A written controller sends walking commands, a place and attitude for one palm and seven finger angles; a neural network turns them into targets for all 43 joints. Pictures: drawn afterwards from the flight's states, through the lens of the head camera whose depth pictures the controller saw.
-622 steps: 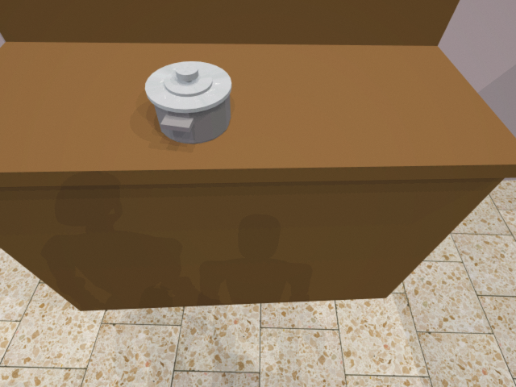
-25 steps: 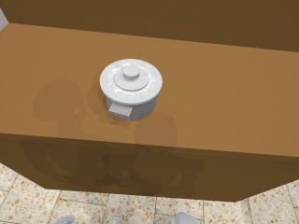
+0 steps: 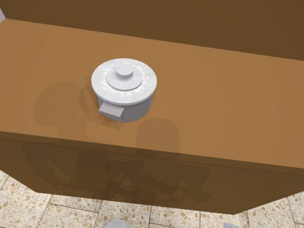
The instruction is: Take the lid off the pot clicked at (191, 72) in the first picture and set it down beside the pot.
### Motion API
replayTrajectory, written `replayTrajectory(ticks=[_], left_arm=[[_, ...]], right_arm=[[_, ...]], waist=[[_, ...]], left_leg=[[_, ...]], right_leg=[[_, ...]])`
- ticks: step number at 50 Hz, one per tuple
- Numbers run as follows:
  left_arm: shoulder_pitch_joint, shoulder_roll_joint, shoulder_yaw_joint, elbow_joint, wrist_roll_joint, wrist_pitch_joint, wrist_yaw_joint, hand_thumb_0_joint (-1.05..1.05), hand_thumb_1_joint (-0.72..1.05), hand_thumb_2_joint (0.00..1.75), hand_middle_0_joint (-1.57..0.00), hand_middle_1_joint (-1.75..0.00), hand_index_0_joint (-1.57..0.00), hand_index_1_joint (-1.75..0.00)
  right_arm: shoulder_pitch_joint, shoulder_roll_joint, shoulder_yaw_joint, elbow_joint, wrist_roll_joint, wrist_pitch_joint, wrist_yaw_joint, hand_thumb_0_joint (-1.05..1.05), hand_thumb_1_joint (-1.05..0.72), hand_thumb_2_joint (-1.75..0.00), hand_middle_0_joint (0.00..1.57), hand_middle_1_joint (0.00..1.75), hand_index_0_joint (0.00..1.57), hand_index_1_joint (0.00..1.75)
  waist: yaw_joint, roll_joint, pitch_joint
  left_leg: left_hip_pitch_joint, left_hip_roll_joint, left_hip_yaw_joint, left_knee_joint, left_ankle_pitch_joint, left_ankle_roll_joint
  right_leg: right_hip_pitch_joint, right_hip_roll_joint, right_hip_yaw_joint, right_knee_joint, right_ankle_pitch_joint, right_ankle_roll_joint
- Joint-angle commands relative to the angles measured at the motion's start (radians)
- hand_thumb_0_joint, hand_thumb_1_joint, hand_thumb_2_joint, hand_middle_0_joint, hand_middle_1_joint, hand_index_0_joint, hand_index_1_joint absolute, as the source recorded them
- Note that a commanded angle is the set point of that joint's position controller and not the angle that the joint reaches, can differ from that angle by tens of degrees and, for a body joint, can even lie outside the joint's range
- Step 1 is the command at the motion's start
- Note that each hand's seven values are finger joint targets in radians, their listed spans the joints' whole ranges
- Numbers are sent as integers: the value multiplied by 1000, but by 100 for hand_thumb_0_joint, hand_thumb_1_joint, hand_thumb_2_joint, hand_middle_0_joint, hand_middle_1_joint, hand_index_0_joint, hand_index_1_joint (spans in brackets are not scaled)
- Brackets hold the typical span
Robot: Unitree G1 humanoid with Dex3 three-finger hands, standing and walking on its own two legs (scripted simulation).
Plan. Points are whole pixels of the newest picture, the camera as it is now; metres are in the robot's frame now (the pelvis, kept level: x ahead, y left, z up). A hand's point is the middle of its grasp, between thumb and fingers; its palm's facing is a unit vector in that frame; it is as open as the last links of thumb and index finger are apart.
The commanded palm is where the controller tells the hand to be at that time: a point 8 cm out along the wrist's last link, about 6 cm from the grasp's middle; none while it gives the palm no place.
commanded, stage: come to a stop and stand still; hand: left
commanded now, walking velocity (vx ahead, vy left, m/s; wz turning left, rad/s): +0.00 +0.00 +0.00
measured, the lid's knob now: (124, 71) +0.43 +0.12 +0.17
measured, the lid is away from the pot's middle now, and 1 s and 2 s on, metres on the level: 0.00 0.00 0.00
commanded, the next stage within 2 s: look again from close up in 1.78 s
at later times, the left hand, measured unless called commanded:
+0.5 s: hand out of the picture -0.03 +0.27 -0.16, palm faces -0.03 -0.97 -0.25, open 7.4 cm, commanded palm none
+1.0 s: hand out of the picture -0.09 +0.28 -0.16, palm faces +0.01 -0.98 -0.18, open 7.4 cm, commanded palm none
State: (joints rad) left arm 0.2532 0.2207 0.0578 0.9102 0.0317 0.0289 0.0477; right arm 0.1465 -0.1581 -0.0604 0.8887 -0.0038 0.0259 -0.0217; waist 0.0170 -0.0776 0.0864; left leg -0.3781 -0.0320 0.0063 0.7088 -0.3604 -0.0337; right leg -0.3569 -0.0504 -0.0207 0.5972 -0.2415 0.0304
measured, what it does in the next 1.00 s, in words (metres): steps to the left: left foot, then right foot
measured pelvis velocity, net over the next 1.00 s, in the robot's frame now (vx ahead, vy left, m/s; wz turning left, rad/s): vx -0.02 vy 0.12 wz -0.04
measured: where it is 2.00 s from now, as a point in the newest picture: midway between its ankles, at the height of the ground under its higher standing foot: outside the picture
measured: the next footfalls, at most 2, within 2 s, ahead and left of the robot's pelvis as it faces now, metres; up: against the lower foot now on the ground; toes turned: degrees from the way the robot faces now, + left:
left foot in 0.02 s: +0.06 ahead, +0.09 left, +0.00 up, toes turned +2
right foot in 0.34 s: -0.03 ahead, -0.02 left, +0.00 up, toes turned -4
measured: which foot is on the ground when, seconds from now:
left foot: up 0.00-0.00, down 0.02-1.00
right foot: down 0.00-0.04, up 0.06-0.32, down 0.34-1.00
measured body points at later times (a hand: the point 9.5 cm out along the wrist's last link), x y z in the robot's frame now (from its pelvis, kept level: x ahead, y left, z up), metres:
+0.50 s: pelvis -0.03 +0.08 +0.01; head -0.03 +0.07 +0.46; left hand -0.03 +0.32 -0.14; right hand -0.02 -0.16 -0.15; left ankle +0.02 +0.10 -0.72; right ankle -0.06 -0.03 -0.73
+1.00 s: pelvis -0.02 +0.12 +0.01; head -0.01 +0.12 +0.46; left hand -0.09 +0.33 -0.15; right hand -0.01 -0.11 -0.14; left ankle +0.02 +0.10 -0.72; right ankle -0.07 -0.02 -0.72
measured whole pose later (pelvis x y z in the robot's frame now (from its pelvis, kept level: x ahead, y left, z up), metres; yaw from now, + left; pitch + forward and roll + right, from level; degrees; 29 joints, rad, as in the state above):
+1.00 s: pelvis -0.02 +0.12 +0.01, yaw -2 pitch +0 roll -2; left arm 0.43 0.12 0.00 1.09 0.02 0.03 0.05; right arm 0.27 -0.17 -0.02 1.05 -0.01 0.00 -0.03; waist 0.01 0.02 0.02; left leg -0.25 -0.15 0.14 0.34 -0.14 0.14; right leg -0.17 -0.02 -0.03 0.48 -0.32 -0.02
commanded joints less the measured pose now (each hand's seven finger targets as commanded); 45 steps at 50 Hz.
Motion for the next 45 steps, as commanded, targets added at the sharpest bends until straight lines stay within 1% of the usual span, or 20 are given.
replayTrajectory(ticks=[1,2,3,4,6,7,12,15,18,19,21,24,26,28,30,32,36,38,41,45], left_arm=[[31,114,-9,-81,-12,-15,26,0,90,90,-20,-30,-20,-30],[64,90,-11,-83,-10,-1,12,0,90,90,-20,-30,-20,-30],[54,105,-10,-62,-6,17,13,0,90,90,-20,-30,-20,-30],[23,112,-12,-54,1,29,10,0,90,90,-20,-30,-20,-30],[35,90,-7,-47,1,24,-1,0,90,90,-20,-30,-20,-30],[58,74,-10,-44,-1,19,-3,0,90,90,-20,-30,-20,-30],[118,73,-14,-40,-3,6,-8,0,90,90,-20,-30,-20,-30],[156,68,-14,-27,-4,-6,-5,0,90,90,-20,-30,-20,-30],[179,83,-21,-8,-4,-19,3,0,90,90,-20,-30,-20,-30],[167,82,-23,-4,-6,-23,2,0,90,90,-20,-30,-20,-30],[79,79,-24,-21,-8,-36,3,0,90,90,-20,-30,-20,-30],[46,64,-35,-27,-15,-35,-2,0,90,90,-20,-30,-20,-30],[99,58,-37,-1,-19,-25,-4,0,90,90,-20,-30,-20,-30],[154,61,-33,35,-15,-10,-4,0,90,90,-20,-30,-20,-30],[197,51,-33,69,-9,1,-2,0,90,90,-20,-30,-20,-30],[242,47,-27,95,-8,3,-2,0,90,90,-20,-30,-20,-30],[280,14,-26,131,-6,3,0,0,90,90,-20,-30,-20,-30],[279,-4,-29,136,-5,-4,1,0,90,90,-20,-30,-20,-30],[249,-17,-36,142,-10,-15,7,0,90,90,-20,-30,-20,-30],[228,-29,-44,140,-10,-24,6,0,90,90,-20,-30,-20,-30]], right_arm=[[110,-141,-22,-104,-13,-31,14,0,-90,-90,20,30,20,30],[73,-189,-22,-133,-21,-21,14,0,-90,-90,20,30,20,30],[34,-187,-19,-154,-27,-11,9,0,-90,-90,20,30,20,30],[40,-184,-15,-163,-28,-7,8,0,-90,-90,20,30,20,30],[9,-179,-8,-159,-28,-1,12,0,-90,-90,20,30,20,30],[17,-181,-7,-157,-27,-5,13,0,-90,-90,20,30,20,30],[112,-156,0,-116,-22,-21,9,0,-90,-90,20,30,20,30],[148,-139,3,-98,-17,-25,5,0,-90,-90,20,30,20,30],[143,-107,12,-74,-5,-24,6,0,-90,-90,20,30,20,30],[139,-112,13,-74,-6,-20,4,0,-90,-90,20,30,20,30],[187,-107,8,-41,-8,-18,2,0,-90,-90,20,30,20,30],[214,-91,26,-1,-11,-25,4,0,-90,-90,20,30,20,30],[200,-108,32,14,-13,-33,4,0,-90,-90,20,30,20,30],[180,-130,29,29,-12,-31,2,0,-90,-90,20,30,20,30],[177,-143,25,43,-8,-34,-3,0,-90,-90,20,30,20,30],[184,-143,21,57,-6,-37,-9,0,-90,-90,20,30,20,30],[169,-127,16,80,-6,-32,-8,0,-90,-90,20,30,20,30],[173,-118,13,88,-4,-27,-9,0,-90,-90,20,30,20,30],[187,-102,19,107,-1,-23,-11,0,-90,-90,20,30,20,30],[205,-93,27,126,0,-31,-8,0,-90,-90,20,30,20,30]], waist=[[-45,482,-281],[-22,587,-221],[-19,517,-154],[-28,418,-58],[7,127,68],[20,55,75],[1,135,-26],[1,91,-91],[0,40,-77],[-16,-13,-62],[-64,-109,-48],[-69,49,-24],[-34,147,-14],[-3,168,11],[11,196,14],[23,213,-33],[32,123,-56],[29,27,-26],[-7,38,10],[-24,29,-4]], left_leg=[[202,149,-100,-298,171,34],[160,220,-234,-334,237,107],[92,253,-277,-386,90,163],[-41,253,-324,-442,-55,166],[-188,240,-306,-463,-203,175],[-184,241,-302,-476,-209,179],[18,227,-309,-495,-188,174],[87,207,-300,-468,-125,139],[60,118,-204,-402,-47,21],[111,84,-150,-361,-48,1],[209,51,-68,-223,36,49],[226,87,-92,-291,61,71],[144,138,-165,-416,-43,89],[68,173,-260,-522,-213,99],[67,193,-313,-596,-250,47],[117,180,-279,-621,-166,-34],[124,164,-208,-595,-113,25],[92,149,-179,-569,-90,16],[168,119,-159,-515,-42,-12],[222,143,-178,-487,-23,50]], right_leg=[[43,-37,31,106,-90,-78],[-59,37,-27,208,-279,-53],[-90,63,-10,324,-328,-58],[-102,51,34,408,-303,-61],[-83,40,35,439,-196,-55],[-73,38,26,416,-181,-48],[-43,28,23,203,-226,-64],[51,30,33,-33,-174,-85],[129,-26,126,-203,-74,-141],[41,-62,176,-231,-179,-170],[-65,-130,249,-283,-212,-198],[-87,-82,182,-228,-167,-154],[1,-17,110,-168,-165,-117],[48,25,50,-99,-185,-103],[38,39,21,-8,-196,-91],[44,39,15,47,-207,-82],[109,31,-2,-51,-173,-85],[154,27,-7,-167,-109,-94],[65,-18,57,-220,-145,-123],[27,-23,74,-205,-112,-106]])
